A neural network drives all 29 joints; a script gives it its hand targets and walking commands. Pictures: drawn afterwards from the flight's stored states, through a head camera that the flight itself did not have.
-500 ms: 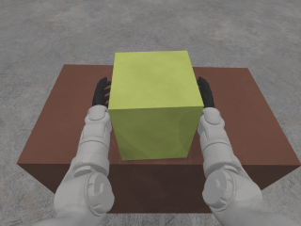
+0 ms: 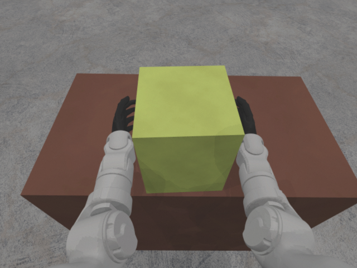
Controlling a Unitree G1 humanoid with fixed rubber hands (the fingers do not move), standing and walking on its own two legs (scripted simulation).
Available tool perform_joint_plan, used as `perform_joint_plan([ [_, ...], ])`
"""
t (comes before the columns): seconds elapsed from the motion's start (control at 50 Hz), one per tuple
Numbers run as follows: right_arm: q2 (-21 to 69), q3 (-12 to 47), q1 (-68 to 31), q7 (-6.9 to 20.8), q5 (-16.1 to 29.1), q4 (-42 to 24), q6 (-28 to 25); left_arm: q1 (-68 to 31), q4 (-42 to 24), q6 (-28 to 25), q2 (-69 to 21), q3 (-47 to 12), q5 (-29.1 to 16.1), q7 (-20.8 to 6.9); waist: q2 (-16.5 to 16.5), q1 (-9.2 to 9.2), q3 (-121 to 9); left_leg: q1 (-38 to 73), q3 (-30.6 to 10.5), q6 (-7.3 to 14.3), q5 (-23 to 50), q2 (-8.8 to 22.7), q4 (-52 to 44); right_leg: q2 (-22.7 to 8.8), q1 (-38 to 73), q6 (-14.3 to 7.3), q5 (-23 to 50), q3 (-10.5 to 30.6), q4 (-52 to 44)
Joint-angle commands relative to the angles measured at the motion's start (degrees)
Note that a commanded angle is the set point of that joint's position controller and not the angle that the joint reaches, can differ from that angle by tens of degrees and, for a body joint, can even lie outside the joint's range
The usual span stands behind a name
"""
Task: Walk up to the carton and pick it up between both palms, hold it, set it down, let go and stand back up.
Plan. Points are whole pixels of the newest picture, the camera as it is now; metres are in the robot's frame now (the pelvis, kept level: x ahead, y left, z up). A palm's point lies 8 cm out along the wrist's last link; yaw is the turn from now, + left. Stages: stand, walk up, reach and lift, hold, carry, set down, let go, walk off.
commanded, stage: set down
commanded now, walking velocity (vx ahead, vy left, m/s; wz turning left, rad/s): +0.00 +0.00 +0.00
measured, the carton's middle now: (183, 132) +0.43 +0.00 +0.05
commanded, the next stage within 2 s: none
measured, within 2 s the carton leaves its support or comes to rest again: neither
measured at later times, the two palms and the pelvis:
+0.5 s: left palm (118, 109) +0.44 +0.15 +0.12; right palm (248, 114) +0.43 -0.14 +0.11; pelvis -0.02 +0.00 +0.00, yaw -2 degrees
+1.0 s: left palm (109, 107) +0.43 +0.17 +0.14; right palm (260, 111) +0.42 -0.16 +0.13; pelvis -0.03 +0.00 -0.01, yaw -1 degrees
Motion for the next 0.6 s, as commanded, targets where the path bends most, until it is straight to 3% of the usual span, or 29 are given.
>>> perform_joint_plan([
  [0.0, 19.18, 15.73, -33.29, 5.29, -0.49, -2.74, -2.74, -33.26, -2.18, -3.7, -15.19, -11.69, -0.53, -4.35, -2.95, -0.03, -32.09, -0.61, 4.03, -3.75, 32.41, 3.62, -0.39, -4.56, 32.37, 5.22, 37.65, -0.07, 7.57],
  [0.06, -1.21, 14.68, -32.64, 1.66, 5.64, -3.89, -2.33, -33.43, -3.96, -5.47, 4.27, -9.57, -3.79, -0.76, -1.95, 0.85, -38.1, -3.49, 4.88, -4.85, 35.31, 3.27, 0.75, -4.63, 34.04, 5.15, 42.06, 2.18, 9.62],
  [0.08, 1.17, 14.5, -31.88, 0.72, 6.27, -2.93, -1.14, -32.53, -3.12, -5.43, 4.47, -6.22, -1.57, -0.26, -2.81, 1.15, -31.67, -7.39, 5.38, -3.54, 29.8, 2.77, -0.87, -5.31, 36.54, 5.4, 41.11, 2.93, 8.8],
  [0.1, 1.22, 14.34, -33.36, 0.14, 6.2, -4.2, -0.71, -33.74, -3.13, -5.73, 4.05, -6.22, -2.48, -0.34, -4.05, 0.75, -31.86, -10.39, 5.31, -2.88, 25.87, 2.47, -1.92, -5.31, 37.76, 5.33, 40.94, 3.38, 9.21],
  [0.12, -11.74, 15.58, -32.2, -1.47, 10.42, -5.05, -0.72, -33.82, -4.11, -6.67, 14.83, -7.87, -6.0, 1.38, -2.57, 1.21, -39.2, -9.75, 6.03, -3.9, 28.86, 2.32, -1.16, -4.57, 38.81, 5.2, 45.46, 4.43, 10.96],
  [0.14, -6.35, 16.41, -35.34, -2.55, 11.84, -5.21, 0.18, -37.3, -4.08, -7.18, 12.22, -8.47, -7.17, 2.01, -2.84, 0.59, -36.22, -13.69, 5.22, -3.08, 25.83, 2.22, -0.88, -5.46, 37.54, 5.16, 42.17, 5.08, 10.56],
  [0.16, -10.93, 17.97, -36.37, -3.17, 14.82, -7.21, 0.37, -38.77, -5.01, -7.52, 14.94, -10.42, -9.97, 3.1, -1.76, 0.95, -42.53, -12.29, 4.92, -3.96, 28.24, 2.52, -0.05, -4.82, 37.38, 4.84, 43.4, 5.03, 11.19],
  [0.18, -8.98, 20.21, -37.34, -3.58, 16.85, -5.39, 1.29, -39.99, -3.36, -7.44, 14.05, -12.1, -11.43, 3.75, -1.45, 1.12, -41.13, -13.19, 4.59, -3.89, 26.82, 2.54, 0.24, -4.84, 36.96, 4.35, 41.46, 5.39, 10.84],
  [0.2, -15.41, 20.36, -36.45, -4.04, 18.27, -3.91, 2.55, -39.18, -1.1, -6.86, 18.32, -12.19, -12.63, 4.69, -1.19, 1.42, -42.42, -11.86, 4.7, -4.51, 26.57, 2.81, 0.6, -4.47, 35.05, 3.82, 38.93, 5.28, 10.62],
  [0.22, -13.24, 21.86, -38.2, -4.34, 19.9, -2.02, 3.67, -40.45, 2.26, -6.3, 16.39, -14.15, -13.89, 4.98, -0.53, 0.85, -42.33, -11.69, 4.2, -4.37, 24.57, 2.97, 0.89, -4.3, 32.57, 3.12, 35.0, 5.1, 9.59],
  [0.28, -14.31, 21.03, -40.75, -4.09, 20.37, 1.81, 5.98, -41.82, 9.0, -4.39, 14.9, -16.1, -15.78, 5.4, -0.72, 0.48, -40.03, -4.43, 2.34, -4.85, 25.19, 4.45, 2.14, -3.02, 20.23, 1.82, 24.32, 2.66, 6.96],
  [0.32, -12.77, 19.95, -41.15, -3.48, 19.61, 4.84, 7.93, -42.22, 12.98, -3.51, 14.31, -16.17, -16.15, 5.03, -0.96, -0.01, -35.63, -3.06, 2.11, -5.23, 21.26, 4.49, 1.53, -2.95, 15.27, 1.42, 17.08, 1.91, 4.9],
  [0.36, -9.93, 18.34, -42.02, -3.22, 18.18, 4.32, 8.11, -43.46, 11.7, -4.53, 13.31, -13.43, -14.97, 4.96, -1.78, 1.2, -37.23, -4.39, 1.79, -4.14, 23.24, 4.12, 1.99, -3.43, 15.01, 1.31, 17.8, 2.46, 4.98],
  [0.38, -11.73, 16.48, -41.33, -3.18, 17.02, 1.43, 8.26, -43.45, 9.52, -4.41, 14.95, -11.9, -13.82, 4.94, -2.15, 0.91, -39.39, -2.9, 1.86, -4.36, 24.88, 4.11, 1.88, -3.28, 15.56, 1.41, 19.7, 2.53, 4.87],
  [0.4, -8.33, 14.4, -41.57, -3.0, 14.27, 4.55, 9.13, -44.43, 12.63, -4.57, 12.47, -11.47, -12.07, 4.21, -2.1, -0.06, -35.12, -4.28, 1.91, -4.23, 22.0, 3.71, 1.76, -3.53, 14.7, 1.24, 16.81, 2.4, 3.96],
  [0.42, -11.85, 12.96, -40.06, -2.72, 13.96, 0.72, 7.97, -43.8, 6.1, -4.81, 13.81, -9.87, -10.67, 4.34, 0.36, 0.42, -42.15, -0.75, 2.37, -5.38, 29.01, 3.87, 1.96, -3.13, 17.66, 1.04, 23.03, 2.06, 4.42],
  [0.46, -14.2, 12.02, -37.8, -2.39, 13.5, 0.94, 7.62, -43.15, 5.88, -3.81, 16.36, -7.58, -8.25, 3.87, 0.64, -0.03, -42.18, 1.81, 3.09, -6.12, 35.67, 3.31, 2.91, -2.78, 20.41, 1.79, 28.96, 1.86, 4.57],
  [0.48, -19.21, 13.35, -38.48, -2.73, 16.22, -4.03, 6.67, -42.29, 0.17, -3.64, 20.25, -7.11, -9.22, 4.74, 1.86, 1.14, -48.6, 3.39, 3.34, -6.72, 42.66, 3.11, 4.33, -1.94, 22.36, 2.13, 35.1, 2.62, 5.75],
  [0.5, -15.2, 15.07, -40.0, -3.1, 18.05, -0.95, 6.93, -42.95, 3.25, -3.4, 17.07, -8.92, -9.88, 4.8, 1.86, 0.02, -43.97, -0.34, 2.8, -6.27, 39.7, 3.2, 4.55, -2.72, 22.14, 1.88, 32.17, 2.89, 5.51],
  [0.52, -16.66, 14.9, -39.49, -3.23, 18.32, -5.44, 6.77, -42.18, -3.06, -2.97, 18.09, -8.46, -10.1, 5.14, 2.44, 0.48, -47.86, 0.94, 3.03, -6.34, 43.05, 2.97, 4.97, -2.31, 22.77, 2.09, 34.63, 2.83, 5.76],
  [0.54, -13.04, 15.71, -38.51, -3.14, 17.6, 1.25, 7.86, -40.5, 5.9, -2.41, 14.71, -9.78, -9.68, 4.34, 1.42, -1.13, -38.52, -2.89, 2.86, -5.5, 36.94, 2.91, 4.22, -2.98, 21.39, 1.68, 29.48, 2.9, 4.9],
  [0.56, -15.81, 15.6, -38.6, -2.8, 18.43, -3.39, 7.47, -41.26, -2.18, -2.5, 15.08, -10.66, -10.57, 4.78, 3.22, -0.56, -43.23, -0.39, 2.89, -6.48, 39.96, 3.12, 3.75, -2.14, 21.96, 1.25, 31.92, 2.64, 4.87],
  [0.58, -18.11, 15.65, -37.22, -2.77, 18.44, -1.92, 8.51, -38.84, 0.82, -1.1, 16.75, -11.56, -11.13, 4.43, 3.53, -2.02, -41.21, 0.83, 2.3, -6.43, 38.98, 2.66, 4.36, -1.92, 20.07, 1.42, 29.54, 2.19, 4.75],
])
